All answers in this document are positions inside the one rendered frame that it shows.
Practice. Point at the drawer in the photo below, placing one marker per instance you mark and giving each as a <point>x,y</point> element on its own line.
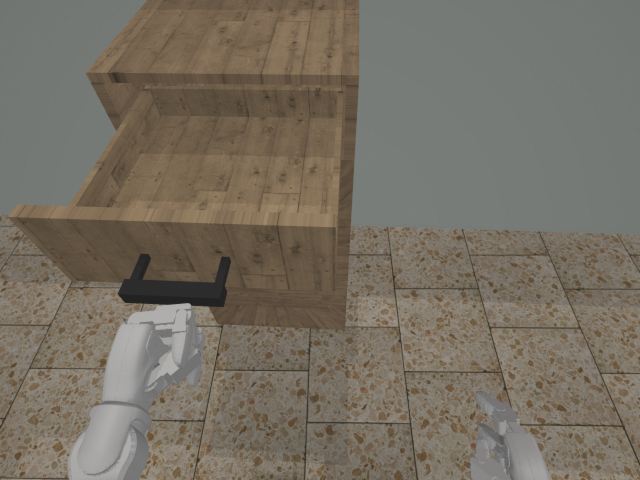
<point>196,173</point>

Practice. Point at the right robot hand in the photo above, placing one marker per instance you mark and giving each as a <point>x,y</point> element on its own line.
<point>517,456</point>

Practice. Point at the left robot hand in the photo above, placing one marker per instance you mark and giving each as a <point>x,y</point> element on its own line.
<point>130,375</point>

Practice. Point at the cabinet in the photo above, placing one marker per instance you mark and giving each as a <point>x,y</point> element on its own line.
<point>248,43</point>

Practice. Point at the left robot forearm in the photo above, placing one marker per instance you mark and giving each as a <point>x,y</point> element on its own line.
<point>114,446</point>

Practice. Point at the handle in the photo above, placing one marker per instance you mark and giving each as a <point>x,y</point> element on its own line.
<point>137,290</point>

